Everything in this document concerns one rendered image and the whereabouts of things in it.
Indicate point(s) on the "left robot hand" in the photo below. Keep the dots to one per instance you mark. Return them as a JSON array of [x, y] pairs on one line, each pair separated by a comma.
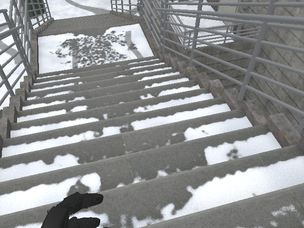
[[58, 216]]

